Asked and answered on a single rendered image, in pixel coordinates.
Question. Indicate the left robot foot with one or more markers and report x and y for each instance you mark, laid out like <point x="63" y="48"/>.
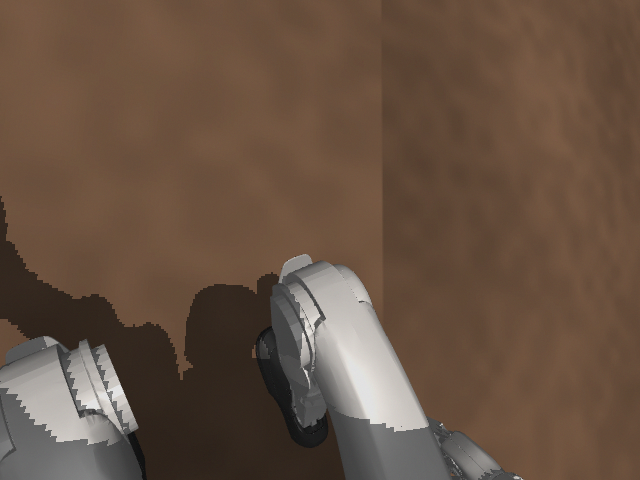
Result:
<point x="138" y="453"/>

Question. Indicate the right robot foot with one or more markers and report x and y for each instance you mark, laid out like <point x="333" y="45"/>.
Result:
<point x="279" y="387"/>

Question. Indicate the right robot hand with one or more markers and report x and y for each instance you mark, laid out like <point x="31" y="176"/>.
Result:
<point x="465" y="458"/>

